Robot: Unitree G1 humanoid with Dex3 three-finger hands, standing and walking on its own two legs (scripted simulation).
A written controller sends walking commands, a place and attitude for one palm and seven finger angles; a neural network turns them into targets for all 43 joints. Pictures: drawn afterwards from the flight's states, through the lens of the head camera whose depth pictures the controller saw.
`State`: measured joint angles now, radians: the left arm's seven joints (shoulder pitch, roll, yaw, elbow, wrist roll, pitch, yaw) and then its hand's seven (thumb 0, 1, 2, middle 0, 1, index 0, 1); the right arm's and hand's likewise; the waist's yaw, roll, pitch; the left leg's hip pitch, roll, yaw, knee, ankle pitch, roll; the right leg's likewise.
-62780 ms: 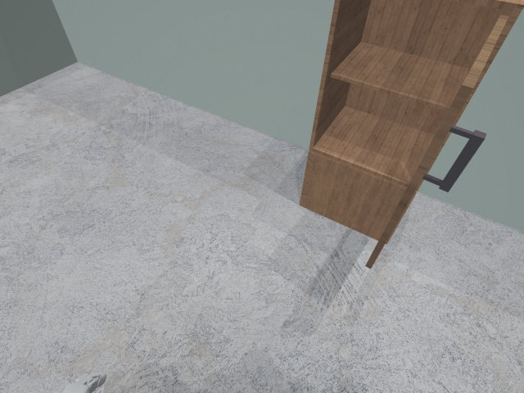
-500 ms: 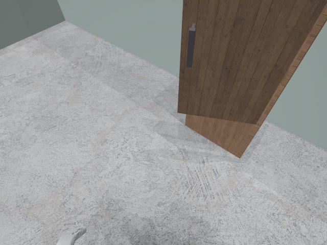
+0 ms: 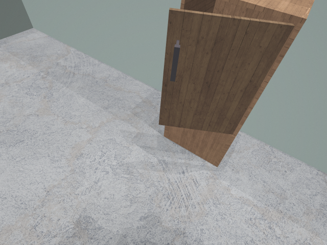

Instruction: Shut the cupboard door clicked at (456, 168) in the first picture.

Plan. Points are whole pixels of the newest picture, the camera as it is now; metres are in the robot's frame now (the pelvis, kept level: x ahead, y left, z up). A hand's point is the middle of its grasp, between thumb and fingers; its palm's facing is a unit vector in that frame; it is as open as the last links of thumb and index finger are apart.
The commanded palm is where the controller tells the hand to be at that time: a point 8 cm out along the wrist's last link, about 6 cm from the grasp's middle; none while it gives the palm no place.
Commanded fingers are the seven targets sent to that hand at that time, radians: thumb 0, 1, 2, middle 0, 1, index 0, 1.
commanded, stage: take the last steps up to it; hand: left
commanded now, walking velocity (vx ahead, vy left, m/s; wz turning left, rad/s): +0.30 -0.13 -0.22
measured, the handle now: (175, 61) +0.73 +0.01 +0.05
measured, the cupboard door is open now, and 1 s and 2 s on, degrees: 27 27 27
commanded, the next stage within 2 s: come to a stop and stand still in 0.68 s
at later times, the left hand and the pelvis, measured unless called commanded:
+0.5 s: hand (138, 208) +0.25 +0.08 -0.16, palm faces -0.17 -0.97 -0.20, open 7.4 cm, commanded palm none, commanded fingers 0.00 0.90 0.90 -0.20 -0.30 -0.20 -0.30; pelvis +0.11 -0.08 -0.01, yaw -7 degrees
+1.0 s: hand (155, 215) +0.24 +0.03 -0.18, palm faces +0.00 -0.99 -0.14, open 7.3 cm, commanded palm none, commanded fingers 0.00 0.90 0.90 -0.20 -0.30 -0.20 -0.30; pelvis +0.25 -0.12 +0.00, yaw -4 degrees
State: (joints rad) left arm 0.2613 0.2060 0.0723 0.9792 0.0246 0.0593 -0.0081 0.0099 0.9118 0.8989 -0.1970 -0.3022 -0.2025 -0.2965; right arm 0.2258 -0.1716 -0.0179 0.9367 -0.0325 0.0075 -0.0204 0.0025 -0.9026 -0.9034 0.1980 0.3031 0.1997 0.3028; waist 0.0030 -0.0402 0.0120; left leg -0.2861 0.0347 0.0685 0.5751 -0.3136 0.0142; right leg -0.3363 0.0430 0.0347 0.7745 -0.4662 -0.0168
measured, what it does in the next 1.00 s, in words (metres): walks ahead: right foot, then left foot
